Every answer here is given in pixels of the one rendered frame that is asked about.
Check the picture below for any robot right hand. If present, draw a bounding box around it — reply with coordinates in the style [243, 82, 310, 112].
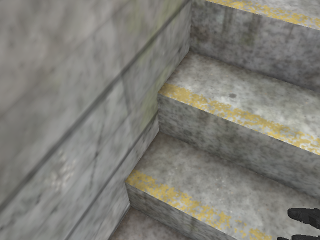
[277, 208, 320, 240]

